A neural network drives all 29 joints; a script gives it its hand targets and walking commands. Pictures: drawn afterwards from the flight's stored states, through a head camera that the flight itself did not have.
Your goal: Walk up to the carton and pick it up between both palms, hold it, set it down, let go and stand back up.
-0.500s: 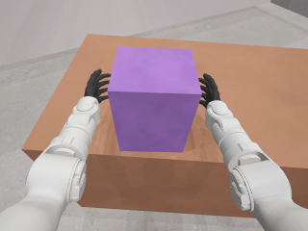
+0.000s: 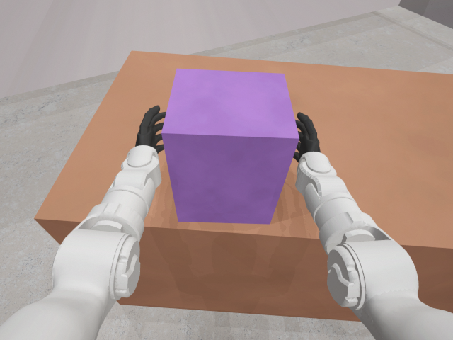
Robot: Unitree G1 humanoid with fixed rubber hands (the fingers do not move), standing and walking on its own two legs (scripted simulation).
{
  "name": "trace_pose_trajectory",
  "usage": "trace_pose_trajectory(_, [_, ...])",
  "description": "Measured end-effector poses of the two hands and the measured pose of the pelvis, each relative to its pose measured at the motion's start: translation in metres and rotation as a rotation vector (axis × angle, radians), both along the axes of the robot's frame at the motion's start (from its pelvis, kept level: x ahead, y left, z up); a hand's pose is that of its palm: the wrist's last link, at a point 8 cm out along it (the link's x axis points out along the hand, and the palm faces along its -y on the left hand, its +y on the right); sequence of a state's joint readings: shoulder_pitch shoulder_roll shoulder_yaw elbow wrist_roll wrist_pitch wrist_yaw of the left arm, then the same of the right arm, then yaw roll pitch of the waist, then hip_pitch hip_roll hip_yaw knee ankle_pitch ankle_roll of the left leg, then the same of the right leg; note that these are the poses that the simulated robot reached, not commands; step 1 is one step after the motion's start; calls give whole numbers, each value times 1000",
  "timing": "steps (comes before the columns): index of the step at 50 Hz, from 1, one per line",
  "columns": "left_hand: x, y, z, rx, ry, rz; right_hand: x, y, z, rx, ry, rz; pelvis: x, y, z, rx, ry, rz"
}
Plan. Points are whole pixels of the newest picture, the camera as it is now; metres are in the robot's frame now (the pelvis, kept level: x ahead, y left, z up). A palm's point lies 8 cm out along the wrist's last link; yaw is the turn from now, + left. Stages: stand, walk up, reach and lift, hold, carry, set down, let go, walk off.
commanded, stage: reach and lift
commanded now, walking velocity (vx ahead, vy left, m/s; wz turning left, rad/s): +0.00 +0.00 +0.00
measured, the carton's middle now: (227, 153) +0.47 +0.05 +0.07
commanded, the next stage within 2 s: none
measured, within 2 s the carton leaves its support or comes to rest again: leaves its support in 1.38 s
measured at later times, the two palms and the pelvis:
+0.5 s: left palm (144, 154) +0.41 +0.19 +0.11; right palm (307, 166) +0.42 -0.10 +0.10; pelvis -0.01 -0.01 +0.00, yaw +0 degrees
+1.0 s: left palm (145, 154) +0.41 +0.19 +0.11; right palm (306, 167) +0.42 -0.10 +0.10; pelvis -0.01 -0.01 +0.00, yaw +0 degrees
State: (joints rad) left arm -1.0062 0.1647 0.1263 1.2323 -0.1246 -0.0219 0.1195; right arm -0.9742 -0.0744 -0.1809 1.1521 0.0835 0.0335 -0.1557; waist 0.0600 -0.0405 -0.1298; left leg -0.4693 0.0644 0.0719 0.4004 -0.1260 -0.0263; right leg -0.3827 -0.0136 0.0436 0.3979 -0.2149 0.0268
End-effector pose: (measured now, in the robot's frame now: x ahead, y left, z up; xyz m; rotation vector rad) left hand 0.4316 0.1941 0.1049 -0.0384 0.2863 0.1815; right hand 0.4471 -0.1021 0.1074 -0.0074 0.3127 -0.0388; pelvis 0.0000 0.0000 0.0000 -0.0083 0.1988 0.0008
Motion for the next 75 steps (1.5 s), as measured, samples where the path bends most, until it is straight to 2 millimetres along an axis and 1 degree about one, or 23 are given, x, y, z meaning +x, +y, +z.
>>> trace_pose_trajectory(6, [-1,-1,0,1,-11,-3,-3,3,-1,-15,-30,-24,0,-1,0,1,0,0])
trace_pose_trajectory(12, [-5,-2,4,47,-27,-28,-12,1,0,-38,-78,-15,-1,-4,1,5,-12,0])
trace_pose_trajectory(18, [-12,-3,3,34,-15,-29,-21,0,-2,-34,-77,-20,-3,-6,2,7,-29,0])
trace_pose_trajectory(27, [-20,1,3,30,-4,-21,-28,3,-3,-13,-76,-18,-9,-6,2,8,-52,0])
trace_pose_trajectory(59, [-19,1,2,30,-6,-13,-28,4,-4,-7,-86,-19,-8,-7,2,9,-56,0])
trace_pose_trajectory(69, [-23,-5,4,25,-31,-19,-36,0,-1,13,-112,-52,-13,-6,2,7,-63,0])
trace_pose_trajectory(75, [-27,-6,9,24,-52,-15,-40,-1,3,34,-133,-64,-17,-5,2,6,-68,0])
